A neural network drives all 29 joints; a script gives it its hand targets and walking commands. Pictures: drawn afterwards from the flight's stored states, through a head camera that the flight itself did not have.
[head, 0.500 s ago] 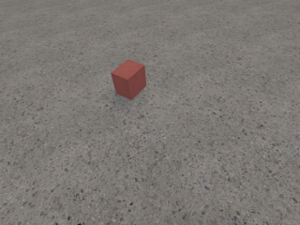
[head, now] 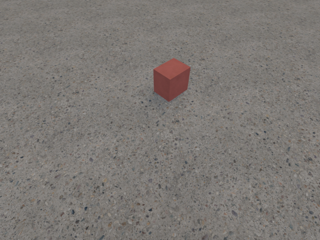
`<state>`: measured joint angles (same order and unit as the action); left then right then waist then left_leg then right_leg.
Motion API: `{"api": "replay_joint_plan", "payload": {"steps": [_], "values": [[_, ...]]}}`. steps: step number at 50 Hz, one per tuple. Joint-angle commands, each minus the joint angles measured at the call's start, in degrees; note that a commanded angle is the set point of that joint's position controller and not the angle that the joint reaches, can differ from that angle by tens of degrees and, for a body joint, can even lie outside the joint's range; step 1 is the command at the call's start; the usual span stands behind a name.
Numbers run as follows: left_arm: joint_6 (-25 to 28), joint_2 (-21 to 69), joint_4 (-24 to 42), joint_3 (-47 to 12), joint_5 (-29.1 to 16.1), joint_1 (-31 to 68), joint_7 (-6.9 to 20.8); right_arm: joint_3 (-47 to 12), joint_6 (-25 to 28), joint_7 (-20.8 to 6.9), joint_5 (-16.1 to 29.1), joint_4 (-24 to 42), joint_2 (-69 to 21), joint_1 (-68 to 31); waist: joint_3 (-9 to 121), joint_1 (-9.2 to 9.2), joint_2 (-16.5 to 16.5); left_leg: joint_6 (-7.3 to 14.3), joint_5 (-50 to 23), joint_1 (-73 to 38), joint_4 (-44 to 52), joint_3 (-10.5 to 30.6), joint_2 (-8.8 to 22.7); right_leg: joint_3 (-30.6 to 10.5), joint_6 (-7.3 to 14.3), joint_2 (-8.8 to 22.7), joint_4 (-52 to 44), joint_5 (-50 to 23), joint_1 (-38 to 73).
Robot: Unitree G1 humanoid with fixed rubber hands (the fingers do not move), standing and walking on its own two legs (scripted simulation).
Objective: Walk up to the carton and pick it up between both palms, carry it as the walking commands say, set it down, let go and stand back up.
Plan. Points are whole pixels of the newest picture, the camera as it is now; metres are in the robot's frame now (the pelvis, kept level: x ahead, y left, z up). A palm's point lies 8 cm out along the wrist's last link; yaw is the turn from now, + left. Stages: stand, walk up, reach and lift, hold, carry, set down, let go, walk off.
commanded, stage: walk up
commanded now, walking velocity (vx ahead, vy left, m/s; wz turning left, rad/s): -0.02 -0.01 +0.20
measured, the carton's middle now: (171, 79) +1.52 -0.05 -0.65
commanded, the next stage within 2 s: none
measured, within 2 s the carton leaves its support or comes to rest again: neither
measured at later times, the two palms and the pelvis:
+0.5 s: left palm out of the picture -0.01 +0.23 -0.12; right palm out of the picture -0.02 -0.25 -0.14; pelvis -0.03 -0.01 +0.01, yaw +2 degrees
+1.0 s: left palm out of the picture -0.06 +0.23 -0.14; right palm out of the picture -0.03 -0.24 -0.14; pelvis -0.05 +0.00 +0.00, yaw +2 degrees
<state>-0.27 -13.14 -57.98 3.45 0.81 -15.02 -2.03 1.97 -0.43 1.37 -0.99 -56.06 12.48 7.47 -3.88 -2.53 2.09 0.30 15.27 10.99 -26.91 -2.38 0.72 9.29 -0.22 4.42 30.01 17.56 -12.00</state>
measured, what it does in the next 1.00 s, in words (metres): steps on the spot: right foot, then left foot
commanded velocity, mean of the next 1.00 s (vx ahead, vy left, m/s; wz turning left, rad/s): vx -0.01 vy -0.01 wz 0.05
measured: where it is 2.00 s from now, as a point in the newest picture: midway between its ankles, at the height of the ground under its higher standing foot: outside the picture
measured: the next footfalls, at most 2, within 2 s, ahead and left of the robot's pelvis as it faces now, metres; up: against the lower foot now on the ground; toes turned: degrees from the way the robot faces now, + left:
right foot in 0.30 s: +0.01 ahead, -0.10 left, +0.00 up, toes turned -6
left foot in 0.62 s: -0.02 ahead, +0.13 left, +0.00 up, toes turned +6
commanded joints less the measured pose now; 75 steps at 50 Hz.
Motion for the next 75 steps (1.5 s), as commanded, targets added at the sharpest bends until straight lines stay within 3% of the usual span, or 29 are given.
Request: {"api": "replay_joint_plan", "payload": {"steps": [1,2,4,7,11,13,14,15,16,17,18,20,21,22,23,24,27,30,32,33,34,36,37,38,41,42,51,66,75], "values": [[-0.4,-2.8,2.7,0.2,-0.2,0.6,-0.4,2.2,0.4,0.4,0.2,-0.1,10.8,6.3,4.3,3.86,-15.2,8.0,-38.6,-8.0,10.4,16.4,16.5,-4.5,-1.0,-2.3,11.5,11.7,-8.5],[-0.8,-3.6,2.5,0.6,0.0,0.3,-0.4,2.4,0.3,0.7,-0.3,-0.1,10.7,5.4,3.6,3.84,-14.0,9.1,-38.3,-7.0,10.5,16.1,16.9,-6.5,-1.0,-1.9,17.0,14.5,-9.4],[-1.4,-2.8,1.1,0.4,0.4,-2.9,0.2,1.7,0.6,1.5,-0.8,-0.2,7.6,3.6,2.5,2.15,-11.9,9.0,-36.4,-4.6,10.0,9.2,14.3,-6.8,-0.6,-1.9,19.9,12.1,-6.8],[-1.8,-2.6,2.3,0.2,-0.1,-2.1,0.2,1.3,0.8,1.4,-0.9,-0.1,7.2,5.1,2.6,2.56,-11.2,8.8,-34.2,-4.4,9.9,8.4,13.2,-6.1,-0.3,-3.1,19.4,11.2,-6.4],[-1.4,-1.4,2.6,-0.5,-0.7,-1.3,0.1,1.3,0.5,1.2,-0.8,-1.9,7.0,7.6,1.8,2.40,-10.1,7.2,-26.6,-4.4,9.7,7.7,11.9,-5.7,0.5,-3.4,4.8,5.5,-3.7],[-0.6,-0.9,1.2,-0.4,-0.8,-3.6,-0.2,1.6,0.4,0.9,-0.7,-2.5,7.3,7.9,2.5,1.63,-9.1,5.5,-19.7,-1.6,8.5,6.6,10.3,-3.9,1.0,-3.1,-7.0,-3.7,2.5],[-0.1,-2.4,0.6,0.1,-0.4,-4.8,-0.5,1.6,0.7,0.6,-0.8,-2.8,6.6,8.5,3.6,1.59,-6.8,4.3,-12.9,1.9,7.6,6.6,8.4,-4.6,1.1,-0.4,-9.5,-7.8,7.4],[0.5,-5.1,0.9,0.7,0.1,-5.6,-0.9,1.2,1.1,0.2,-0.7,-1.8,4.9,8.5,4.5,1.64,-1.9,2.9,-6.4,7.6,4.6,6.2,5.2,-10.1,1.9,5.6,-10.4,-11.4,11.6],[0.4,-7.8,-0.3,1.0,0.6,-4.9,-0.8,1.1,0.9,0.3,-0.7,-1.6,3.2,6.0,1.9,0.99,8.2,0.5,0.2,9.4,0.0,0.6,0.8,-18.6,5.8,11.7,-15.6,-10.3,7.1],[0.2,-8.5,0.5,1.1,0.2,-3.7,-0.9,1.3,0.1,0.2,-1.0,-0.5,3.7,4.5,0.3,0.31,11.3,-0.7,10.3,11.4,-12.4,-0.9,-0.3,-20.5,10.1,16.5,-18.5,-9.2,4.1],[0.5,-6.5,0.4,0.7,0.6,-3.0,-0.8,1.3,-0.3,0.7,-1.2,-0.8,3.5,4.4,-0.9,0.62,9.0,-0.5,12.5,10.6,-18.6,0.9,0.1,-22.2,12.1,16.8,-19.7,-12.0,0.3],[1.1,-4.0,1.0,0.1,0.0,-0.3,-1.0,1.2,-0.4,0.6,-1.3,-2.7,2.6,7.8,-1.3,2.16,4.7,-0.9,9.1,10.1,-23.3,2.3,1.4,-17.8,11.4,14.0,-20.0,-11.7,-1.3],[1.4,-4.8,1.9,0.3,-0.4,1.6,-1.3,1.4,-0.5,0.0,-1.2,-2.8,2.9,10.0,-0.7,3.20,5.3,-1.6,7.6,12.3,-26.0,2.0,1.3,-13.2,10.9,13.6,-18.7,-13.5,1.3],[1.6,-3.1,1.1,-0.1,-0.3,0.6,-1.0,1.2,-0.3,0.2,-1.3,-3.6,2.6,9.7,0.3,3.07,3.6,-1.4,6.5,9.6,-23.2,2.1,1.8,-13.3,10.3,11.0,-17.3,-17.2,0.7],[1.6,-3.8,1.5,0.2,-0.5,1.5,-1.0,1.0,-0.5,-0.1,-1.2,-3.7,2.1,11.7,1.2,3.83,4.7,-1.8,6.0,10.9,-21.2,1.3,2.0,-9.2,9.4,10.6,-15.8,-18.8,3.6],[1.7,-3.1,0.3,0.1,0.0,-0.5,-0.7,0.7,-0.3,0.1,-1.4,-4.0,1.6,10.0,1.5,2.82,4.6,-1.6,5.9,8.9,-16.3,1.3,2.3,-11.2,9.0,9.3,-15.1,-19.7,3.3],[1.3,-4.6,-0.6,0.7,0.2,-1.4,-0.3,0.0,-0.1,0.4,-1.1,-4.4,0.9,11.0,3.1,2.85,7.0,-2.4,6.3,7.2,-10.1,-0.5,1.5,-11.8,8.3,9.4,-13.6,-21.9,5.8],[0.7,-5.6,-1.3,1.1,0.1,-0.7,-0.1,-0.1,1.0,0.9,-1.1,-5.7,1.0,13.4,3.3,4.42,3.8,-2.7,-5.9,0.4,3.0,-0.9,2.3,-9.9,4.7,7.6,-10.8,-20.4,3.8],[0.9,-1.6,-0.8,0.5,0.0,-1.5,0.0,1.0,1.7,0.9,-1.4,-6.5,4.9,14.2,3.6,3.26,-8.8,-0.6,-18.5,-5.0,8.6,9.3,11.4,-3.2,1.5,0.5,-2.1,-6.7,-1.9],[-0.1,-0.9,0.6,-0.6,-1.5,-1.3,-0.1,1.4,1.1,1.3,-1.1,-3.8,6.5,12.0,-0.9,4.22,-15.6,4.4,-8.8,1.3,12.5,14.2,15.9,-2.3,1.2,-1.7,-0.2,-0.1,-6.3],[0.5,-0.2,-0.8,0.0,-0.4,-0.7,-0.1,0.9,0.9,0.5,-0.9,-4.8,6.2,11.8,-0.9,3.13,-12.7,3.9,-6.8,3.6,14.3,14.8,14.5,-1.2,0.3,-3.4,0.9,2.8,-2.3],[0.5,-1.3,-1.8,-0.2,-0.5,-3.1,1.0,1.5,1.0,0.0,-1.3,-5.4,6.2,12.1,0.7,2.42,-10.5,4.8,23.0,3.7,16.4,13.3,12.9,-0.8,1.0,-3.6,1.4,4.6,0.4],[0.4,-1.5,-1.9,-0.2,-0.3,-2.3,1.4,1.7,1.0,0.0,-1.4,-5.3,6.7,11.3,-2.3,1.82,-10.4,4.5,25.8,7.4,17.0,12.9,12.7,-1.4,1.3,-2.9,0.5,4.4,1.3],[0.5,-1.3,-1.9,-0.3,-0.3,-2.5,1.5,1.6,0.9,0.1,-1.5,-4.6,6.4,9.9,-4.3,1.07,-9.0,3.7,23.1,9.5,16.3,10.4,11.1,-1.7,1.5,-2.7,-2.4,2.5,2.4],[1.4,-1.9,-3.1,-0.5,-0.9,-3.2,0.4,0.6,1.7,0.6,-0.8,-4.3,2.7,9.2,-4.0,2.05,-6.8,-0.4,-9.1,5.0,9.8,3.0,7.3,-6.4,1.5,2.1,-8.6,-15.1,4.4],[1.6,-2.6,-3.4,-0.4,-0.7,-3.5,0.3,0.7,1.8,0.8,-0.9,-5.0,2.4,11.0,-1.9,2.61,-4.2,-0.6,-10.2,2.5,7.9,1.8,6.9,-7.2,2.0,3.0,-8.7,-17.6,4.4],[1.5,-2.7,-2.7,0.1,-0.1,-1.8,-0.1,0.6,1.5,0.6,-1.6,-6.9,2.0,10.7,0.0,3.73,-0.3,-1.0,-5.8,0.1,5.0,0.7,5.8,-11.8,3.2,5.5,-13.2,-8.4,0.9],[0.9,-2.9,0.4,0.3,-0.1,0.2,0.5,0.4,1.4,0.8,-1.7,-4.5,4.3,9.1,0.0,2.97,-3.3,-0.2,-2.2,1.1,7.9,1.6,8.5,-9.1,2.8,2.2,-7.4,-5.4,-1.5],[0.6,-6.5,2.9,1.0,0.3,1.5,0.7,0.2,1.0,0.5,-1.3,-2.6,4.3,9.5,1.3,3.65,1.9,-1.7,0.1,1.2,-0.8,-1.3,4.9,-19.9,5.1,6.2,-12.9,-4.0,-4.2]]}}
